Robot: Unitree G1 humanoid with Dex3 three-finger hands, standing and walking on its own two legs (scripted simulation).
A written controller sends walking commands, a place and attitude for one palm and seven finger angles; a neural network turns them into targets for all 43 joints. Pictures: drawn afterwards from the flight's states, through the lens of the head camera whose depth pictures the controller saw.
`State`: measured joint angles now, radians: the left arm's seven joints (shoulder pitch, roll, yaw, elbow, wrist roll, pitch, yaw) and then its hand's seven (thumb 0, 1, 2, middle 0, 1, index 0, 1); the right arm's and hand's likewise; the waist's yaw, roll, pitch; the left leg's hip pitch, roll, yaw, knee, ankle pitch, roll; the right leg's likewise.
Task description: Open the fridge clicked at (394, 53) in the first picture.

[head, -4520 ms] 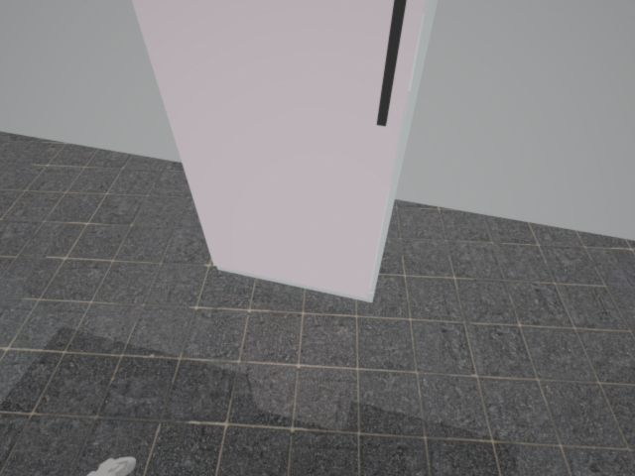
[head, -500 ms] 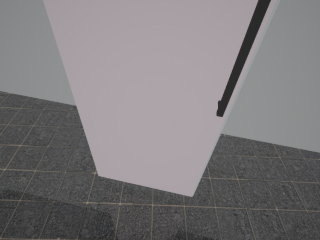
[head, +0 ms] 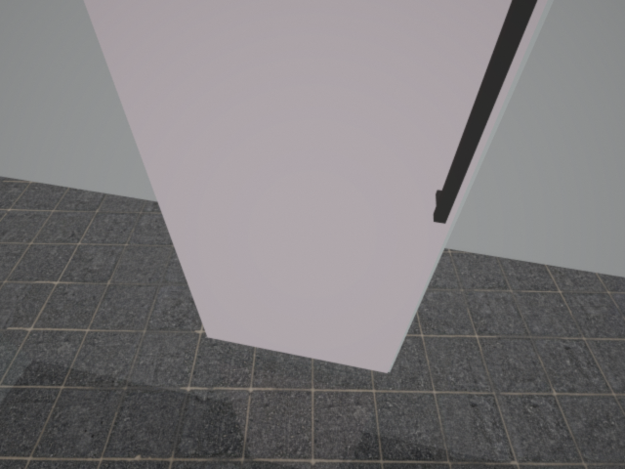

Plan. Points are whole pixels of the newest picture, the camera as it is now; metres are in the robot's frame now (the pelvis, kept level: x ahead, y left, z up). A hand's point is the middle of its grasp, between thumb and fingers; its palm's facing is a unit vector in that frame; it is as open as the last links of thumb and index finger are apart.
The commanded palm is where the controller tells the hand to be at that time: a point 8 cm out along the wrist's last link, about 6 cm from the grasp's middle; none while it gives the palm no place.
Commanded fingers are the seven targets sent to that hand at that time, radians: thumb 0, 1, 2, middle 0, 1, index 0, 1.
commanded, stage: come to a stop and stand still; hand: right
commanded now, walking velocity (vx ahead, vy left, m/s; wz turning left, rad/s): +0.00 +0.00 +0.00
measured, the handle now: (476, 111) +0.51 -0.16 +0.23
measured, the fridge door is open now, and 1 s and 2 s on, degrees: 0 0 0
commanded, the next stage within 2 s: look again from close up in 0.80 s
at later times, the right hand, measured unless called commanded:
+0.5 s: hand out of the picture +0.09 -0.23 -0.15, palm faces -0.02 +0.95 -0.31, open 7.4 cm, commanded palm none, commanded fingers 0.00 -0.90 -0.90 0.20 0.30 0.20 0.30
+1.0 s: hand out of the picture +0.12 -0.22 -0.15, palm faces -0.03 +0.95 -0.30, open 7.4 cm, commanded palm none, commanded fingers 0.00 -0.90 -0.90 0.20 0.30 0.20 0.30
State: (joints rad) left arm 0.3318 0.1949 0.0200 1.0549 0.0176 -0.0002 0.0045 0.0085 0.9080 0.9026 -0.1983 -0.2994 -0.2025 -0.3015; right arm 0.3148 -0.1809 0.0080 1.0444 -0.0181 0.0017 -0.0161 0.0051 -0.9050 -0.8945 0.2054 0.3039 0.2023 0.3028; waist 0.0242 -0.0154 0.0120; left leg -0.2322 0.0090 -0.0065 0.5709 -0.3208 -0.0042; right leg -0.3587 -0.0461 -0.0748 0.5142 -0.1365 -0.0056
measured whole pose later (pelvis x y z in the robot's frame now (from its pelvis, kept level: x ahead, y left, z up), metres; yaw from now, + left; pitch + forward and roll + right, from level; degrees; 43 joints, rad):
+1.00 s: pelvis +0.07 +0.01 +0.01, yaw +0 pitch +0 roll -1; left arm 0.12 0.29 -0.01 1.12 0.01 -0.02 0.01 0.01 0.91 0.90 -0.20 -0.30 -0.20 -0.30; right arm 0.17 -0.29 0.01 1.08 -0.01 -0.01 -0.01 0.00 -0.90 -0.89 0.21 0.30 0.20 0.30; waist 0.00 0.01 0.04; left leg -0.06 0.02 0.00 0.40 -0.33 -0.01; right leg -0.22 -0.03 -0.07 0.41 -0.18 0.01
